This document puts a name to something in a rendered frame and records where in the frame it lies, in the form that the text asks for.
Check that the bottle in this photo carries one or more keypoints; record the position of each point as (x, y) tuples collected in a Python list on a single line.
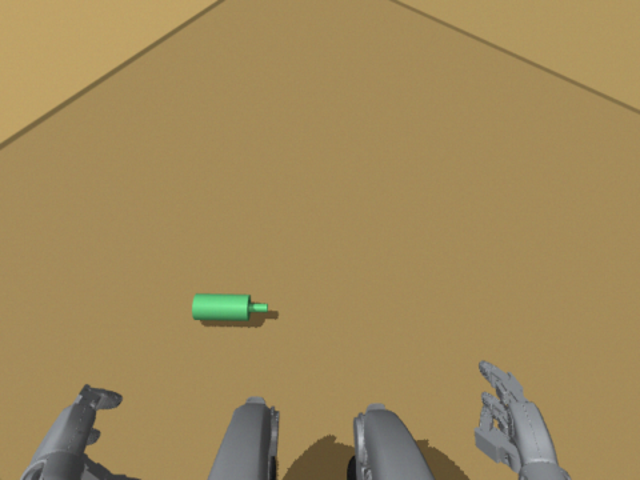
[(228, 307)]

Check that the left robot hand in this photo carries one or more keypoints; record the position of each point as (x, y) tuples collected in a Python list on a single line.
[(73, 430)]

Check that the right robot arm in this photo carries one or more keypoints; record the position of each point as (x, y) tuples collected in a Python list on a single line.
[(542, 471)]

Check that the left robot arm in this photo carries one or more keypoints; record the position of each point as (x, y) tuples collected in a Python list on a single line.
[(55, 466)]

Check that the right robot hand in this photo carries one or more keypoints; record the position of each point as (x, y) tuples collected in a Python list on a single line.
[(523, 437)]

